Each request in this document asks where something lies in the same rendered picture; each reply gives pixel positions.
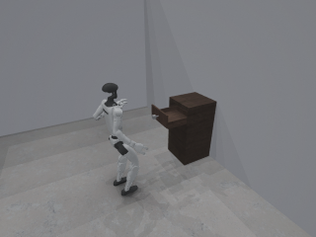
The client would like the robot right forearm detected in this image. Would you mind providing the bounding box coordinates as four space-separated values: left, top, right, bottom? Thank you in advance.
116 130 136 148

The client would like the right robot upper arm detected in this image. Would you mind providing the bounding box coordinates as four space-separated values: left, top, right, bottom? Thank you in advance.
113 107 122 136

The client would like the robot left foot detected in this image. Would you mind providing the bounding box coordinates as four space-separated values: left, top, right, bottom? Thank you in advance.
114 177 127 187

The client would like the drawer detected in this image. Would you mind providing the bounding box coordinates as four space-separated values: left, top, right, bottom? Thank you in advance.
151 104 188 129

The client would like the left robot shin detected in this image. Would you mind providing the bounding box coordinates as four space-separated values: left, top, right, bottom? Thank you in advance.
117 158 127 182

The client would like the robot left hand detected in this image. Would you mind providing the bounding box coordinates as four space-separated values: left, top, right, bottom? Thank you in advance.
117 99 127 109

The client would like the robot right hand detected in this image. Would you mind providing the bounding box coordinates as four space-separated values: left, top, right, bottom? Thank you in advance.
134 143 148 155

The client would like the left robot upper arm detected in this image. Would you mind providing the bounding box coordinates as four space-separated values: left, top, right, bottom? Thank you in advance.
93 99 107 120

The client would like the cabinet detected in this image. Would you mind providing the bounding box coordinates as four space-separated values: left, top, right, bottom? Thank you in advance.
168 92 217 165

